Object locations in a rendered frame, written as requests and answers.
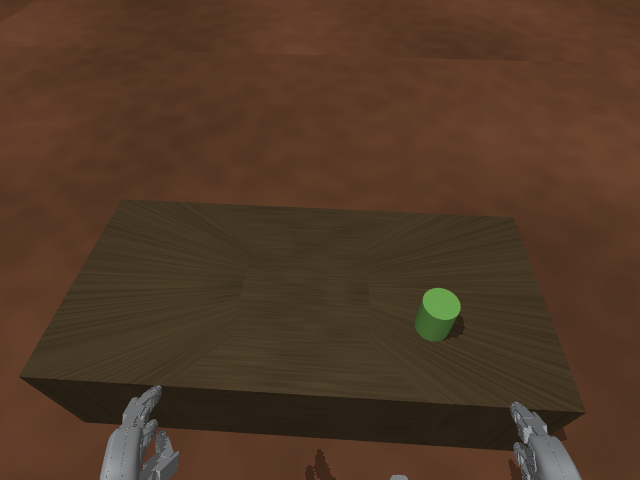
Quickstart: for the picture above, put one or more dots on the right robot hand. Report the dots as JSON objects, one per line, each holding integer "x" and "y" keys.
{"x": 545, "y": 458}

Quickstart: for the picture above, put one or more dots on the can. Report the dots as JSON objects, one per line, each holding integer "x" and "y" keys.
{"x": 437, "y": 313}

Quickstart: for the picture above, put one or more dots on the left robot hand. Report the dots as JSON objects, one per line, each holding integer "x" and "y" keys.
{"x": 126, "y": 447}

